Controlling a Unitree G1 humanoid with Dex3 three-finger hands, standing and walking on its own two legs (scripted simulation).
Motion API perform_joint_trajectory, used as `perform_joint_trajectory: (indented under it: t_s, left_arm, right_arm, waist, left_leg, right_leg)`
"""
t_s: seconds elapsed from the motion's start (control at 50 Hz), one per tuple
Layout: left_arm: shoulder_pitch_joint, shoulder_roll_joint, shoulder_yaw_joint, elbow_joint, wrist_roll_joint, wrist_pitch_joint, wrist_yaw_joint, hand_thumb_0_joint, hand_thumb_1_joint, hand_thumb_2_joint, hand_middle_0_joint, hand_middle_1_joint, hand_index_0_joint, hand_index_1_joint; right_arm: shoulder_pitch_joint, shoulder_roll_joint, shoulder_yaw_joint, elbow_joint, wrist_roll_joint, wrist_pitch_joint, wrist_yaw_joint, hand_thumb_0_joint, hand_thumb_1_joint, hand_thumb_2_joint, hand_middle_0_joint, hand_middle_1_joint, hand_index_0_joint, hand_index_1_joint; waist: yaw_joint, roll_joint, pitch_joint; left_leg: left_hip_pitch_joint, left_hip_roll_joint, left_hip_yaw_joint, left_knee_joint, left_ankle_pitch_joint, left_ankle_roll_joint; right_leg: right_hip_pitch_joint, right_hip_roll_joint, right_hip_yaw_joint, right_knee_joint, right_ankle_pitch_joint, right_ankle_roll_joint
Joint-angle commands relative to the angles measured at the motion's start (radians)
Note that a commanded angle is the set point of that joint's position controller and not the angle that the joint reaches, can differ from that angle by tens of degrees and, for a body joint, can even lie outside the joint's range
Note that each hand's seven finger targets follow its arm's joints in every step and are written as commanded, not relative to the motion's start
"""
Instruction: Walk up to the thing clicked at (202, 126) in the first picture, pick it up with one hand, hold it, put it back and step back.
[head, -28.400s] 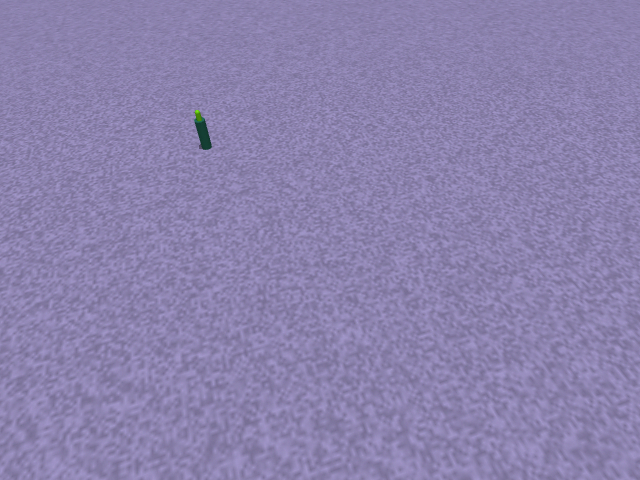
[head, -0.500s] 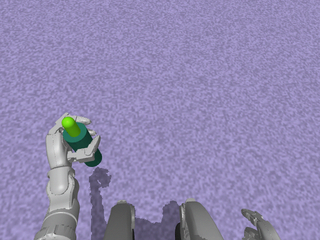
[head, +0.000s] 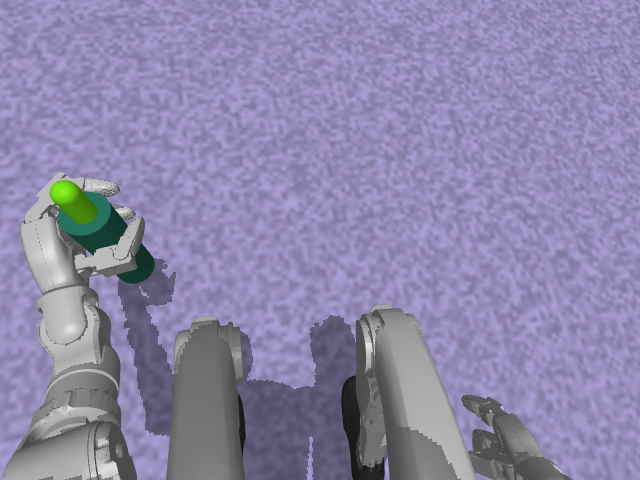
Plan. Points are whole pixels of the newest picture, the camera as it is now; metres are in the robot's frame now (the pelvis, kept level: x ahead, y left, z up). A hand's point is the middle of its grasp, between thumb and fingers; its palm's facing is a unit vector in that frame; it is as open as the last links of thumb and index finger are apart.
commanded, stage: crouch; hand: left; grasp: from the side
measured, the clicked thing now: (105, 235) +0.41 +0.25 -0.07
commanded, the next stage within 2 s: lower in 0.84 s
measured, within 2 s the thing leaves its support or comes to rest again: neither
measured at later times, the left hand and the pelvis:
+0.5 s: hand (134, 246) +0.43 +0.25 -0.17, palm faces +0.29 -0.96 -0.02, open 7.4 cm; pelvis -0.02 +0.00 -0.10, yaw -3 degrees
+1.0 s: hand (141, 254) +0.43 +0.25 -0.22, palm faces +0.25 -0.97 -0.03, open 7.4 cm; pelvis -0.01 +0.01 -0.13, yaw -5 degrees
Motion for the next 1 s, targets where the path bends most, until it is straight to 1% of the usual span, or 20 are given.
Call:
perform_joint_trajectory:
  t_s: [0.0,0.04,0.06,0.12,0.16,0.18,0.22,0.28,0.32,0.36,0.44,0.54,0.58,0.64,0.66,0.7,0.74,0.84,0.92,0.98]
  left_arm:
    - [-0.354,0.233,0.035,-0.236,-0.028,-0.120,-0.025,0.000,0.349,1.210,-1.269,-1.324,-1.274,-1.328]
    - [-0.367,0.283,0.070,-0.218,-0.027,-0.117,-0.033,0.000,0.359,1.215,-1.277,-1.327,-1.281,-1.332]
    - [-0.414,0.263,0.053,-0.225,-0.027,-0.117,-0.033,0.000,0.354,1.228,-1.285,-1.335,-1.289,-1.342]
    - [-0.420,0.306,0.098,-0.197,-0.028,-0.115,-0.028,0.000,0.331,1.217,-1.264,-1.320,-1.267,-1.327]
    - [-0.436,0.311,0.084,-0.172,-0.022,-0.115,-0.031,0.000,0.341,1.218,-1.264,-1.317,-1.268,-1.325]
    - [-0.455,0.357,0.119,-0.194,-0.020,-0.122,-0.029,0.000,0.341,1.206,-1.259,-1.308,-1.262,-1.315]
    - [-0.449,0.338,0.104,-0.163,-0.020,-0.117,-0.039,0.000,0.373,1.198,-1.246,-1.299,-1.253,-1.301]
    - [-0.441,0.360,0.116,-0.153,-0.020,-0.116,-0.049,0.000,0.393,1.209,-1.261,-1.305,-1.266,-1.309]
    - [-0.430,0.412,0.156,-0.179,-0.016,-0.117,-0.051,0.000,0.405,1.209,-1.245,-1.299,-1.252,-1.301]
    - [-0.418,0.355,0.119,-0.156,-0.022,-0.112,-0.066,0.000,0.419,1.193,-1.247,-1.291,-1.254,-1.291]
    - [-0.412,0.418,0.159,-0.178,-0.027,-0.112,-0.074,0.000,0.428,1.192,-1.243,-1.284,-1.249,-1.285]
    - [-0.411,0.370,0.118,-0.173,-0.032,-0.108,-0.088,0.000,0.432,1.207,-1.248,-1.300,-1.256,-1.300]
    - [-0.411,0.428,0.151,-0.206,-0.029,-0.116,-0.087,0.000,0.443,1.187,-1.244,-1.288,-1.253,-1.285]
    - [-0.401,0.389,0.117,-0.184,-0.027,-0.112,-0.092,0.000,0.438,1.200,-1.254,-1.297,-1.261,-1.297]
    - [-0.401,0.415,0.146,-0.199,-0.035,-0.117,-0.089,0.000,0.435,1.202,-1.263,-1.306,-1.270,-1.306]
    - [-0.382,0.422,0.146,-0.183,-0.039,-0.118,-0.089,0.000,0.431,1.187,-1.255,-1.295,-1.262,-1.294]
    - [-0.396,0.420,0.133,-0.188,-0.034,-0.123,-0.091,0.000,0.423,1.197,-1.271,-1.310,-1.279,-1.309]
    - [-0.377,0.459,0.153,-0.197,-0.032,-0.129,-0.085,0.000,0.402,1.197,-1.270,-1.309,-1.277,-1.309]
    - [-0.381,0.460,0.144,-0.198,-0.035,-0.132,-0.089,0.000,0.419,1.184,-1.272,-1.302,-1.280,-1.300]
    - [-0.352,0.437,0.135,-0.112,-0.041,-0.127,-0.088,0.000,0.372,1.163,-1.289,-1.337,-1.304,-1.328]
  right_arm:
    - [0.120,-0.213,-0.061,-0.041,0.000,-0.019,-0.016,0.000,-0.938,-0.915,0.199,0.300,0.200,0.299]
    - [0.119,-0.221,-0.056,-0.039,-0.002,-0.015,-0.017,0.000,-0.936,-0.914,0.199,0.300,0.200,0.300]
    - [0.123,-0.222,-0.055,-0.040,-0.002,-0.012,-0.017,0.000,-0.933,-0.914,0.199,0.300,0.200,0.300]
    - [0.123,-0.228,-0.048,-0.042,-0.005,-0.007,-0.017,0.000,-0.932,-0.914,0.199,0.300,0.200,0.300]
    - [0.118,-0.222,-0.037,-0.038,-0.009,-0.004,-0.016,0.000,-0.924,-0.912,0.200,0.300,0.200,0.300]
    - [0.116,-0.226,-0.034,-0.042,-0.011,-0.001,-0.018,0.000,-0.926,-0.912,0.200,0.300,0.200,0.300]
    - [0.110,-0.231,-0.027,-0.043,-0.015,-0.002,-0.016,0.000,-0.920,-0.909,0.200,0.300,0.200,0.300]
    - [0.106,-0.247,-0.020,-0.039,-0.021,0.003,-0.015,0.000,-0.921,-0.910,0.200,0.300,0.200,0.300]
    - [0.098,-0.260,-0.013,-0.055,-0.025,0.006,-0.016,0.000,-0.919,-0.909,0.200,0.300,0.200,0.300]
    - [0.094,-0.263,-0.007,-0.062,-0.028,0.007,-0.014,0.000,-0.925,-0.910,0.200,0.300,0.200,0.300]
    - [0.096,-0.278,0.004,-0.056,-0.034,0.011,-0.015,0.000,-0.923,-0.910,0.200,0.300,0.200,0.300]
    - [0.091,-0.289,0.017,-0.052,-0.047,0.014,-0.009,0.000,-0.925,-0.911,0.200,0.300,0.200,0.300]
    - [0.083,-0.303,0.024,-0.059,-0.053,0.016,-0.007,0.000,-0.928,-0.910,0.200,0.300,0.200,0.300]
    - [0.077,-0.306,0.028,-0.051,-0.059,0.023,-0.001,0.000,-0.927,-0.910,0.200,0.300,0.200,0.300]
    - [0.079,-0.313,0.035,-0.062,-0.062,0.022,0.000,0.000,-0.928,-0.911,0.200,0.300,0.200,0.300]
    - [0.070,-0.314,0.040,-0.062,-0.064,0.023,0.001,0.000,-0.929,-0.911,0.200,0.300,0.200,0.300]
    - [0.063,-0.319,0.049,-0.066,-0.069,0.026,0.004,0.000,-0.936,-0.912,0.200,0.300,0.200,0.300]
    - [0.054,-0.330,0.063,-0.075,-0.080,0.032,0.008,0.000,-0.931,-0.911,0.200,0.300,0.200,0.300]
    - [0.042,-0.341,0.075,-0.081,-0.084,0.036,0.009,0.000,-0.932,-0.911,0.200,0.300,0.200,0.300]
    - [0.029,-0.344,0.090,-0.084,-0.086,0.036,0.012,0.000,-0.936,-0.910,0.200,0.300,0.200,0.300]
  waist:
    - [0.008,0.234,-0.671]
    - [0.011,0.226,-0.672]
    - [-0.008,0.228,-0.660]
    - [-0.005,0.210,-0.652]
    - [-0.019,0.168,-0.614]
    - [-0.010,0.159,-0.624]
    - [-0.022,0.158,-0.596]
    - [-0.021,0.188,-0.592]
    - [-0.005,0.205,-0.618]
    - [-0.027,0.216,-0.599]
    - [-0.019,0.229,-0.589]
    - [-0.052,0.241,-0.544]
    - [-0.042,0.265,-0.557]
    - [-0.055,0.276,-0.525]
    - [-0.052,0.277,-0.545]
    - [-0.045,0.262,-0.544]
    - [-0.066,0.273,-0.522]
    - [-0.062,0.280,-0.523]
    - [-0.078,0.303,-0.501]
    - [-0.091,0.278,-0.453]
  left_leg:
    - [0.454,-0.029,0.055,-0.192,0.171,0.035]
    - [0.417,-0.030,0.061,-0.157,0.163,0.039]
    - [0.401,-0.029,0.057,-0.145,0.149,0.038]
    - [0.334,-0.033,0.065,-0.101,0.112,0.042]
    - [0.244,-0.035,0.077,-0.064,0.076,0.049]
    - [0.213,-0.038,0.080,-0.048,0.065,0.052]
    - [0.195,-0.037,0.080,-0.024,0.051,0.053]
    - [0.202,-0.034,0.069,-0.004,0.041,0.049]
    - [0.201,-0.033,0.067,0.013,0.083,0.046]
    - [0.204,-0.032,0.055,0.025,0.082,0.042]
    - [0.180,-0.029,0.049,0.062,0.110,0.040]
    - [0.169,-0.025,0.035,0.096,0.118,0.038]
    - [0.182,-0.025,0.024,0.102,0.133,0.034]
    - [0.185,-0.023,0.019,0.111,0.124,0.030]
    - [0.190,-0.023,0.015,0.120,0.146,0.028]
    - [0.172,-0.023,0.017,0.137,0.138,0.032]
    - [0.160,-0.023,0.011,0.145,0.145,0.031]
    - [0.159,-0.020,0.006,0.160,0.142,0.031]
    - [0.168,-0.019,-0.008,0.163,0.157,0.026]
    - [0.135,-0.019,-0.014,0.179,0.137,0.028]
  right_leg:
    - [0.244,0.029,-0.040,-0.148,0.183,-0.053]
    - [0.229,0.028,-0.040,-0.120,0.179,-0.050]
    - [0.202,0.028,-0.046,-0.101,0.174,-0.052]
    - [0.192,0.027,-0.048,-0.075,0.150,-0.046]
    - [0.207,0.033,-0.043,-0.071,0.119,-0.040]
    - [0.218,0.033,-0.037,-0.067,0.112,-0.037]
    - [0.197,0.035,-0.045,-0.048,0.100,-0.035]
    - [0.149,0.040,-0.065,-0.009,0.097,-0.039]
    - [0.161,0.040,-0.069,0.017,0.137,-0.038]
    - [0.122,0.042,-0.080,0.039,0.142,-0.040]
    - [0.120,0.046,-0.088,0.069,0.169,-0.040]
    - [0.092,0.049,-0.104,0.097,0.187,-0.039]
    - [0.093,0.047,-0.111,0.114,0.198,-0.040]
    - [0.058,0.049,-0.117,0.128,0.190,-0.042]
    - [0.084,0.050,-0.121,0.133,0.211,-0.040]
    - [0.087,0.052,-0.120,0.138,0.205,-0.038]
    - [0.089,0.050,-0.124,0.146,0.214,-0.036]
    - [0.105,0.055,-0.131,0.149,0.215,-0.035]
    - [0.082,0.055,-0.142,0.167,0.227,-0.038]
    - [0.065,0.057,-0.150,0.173,0.214,-0.037]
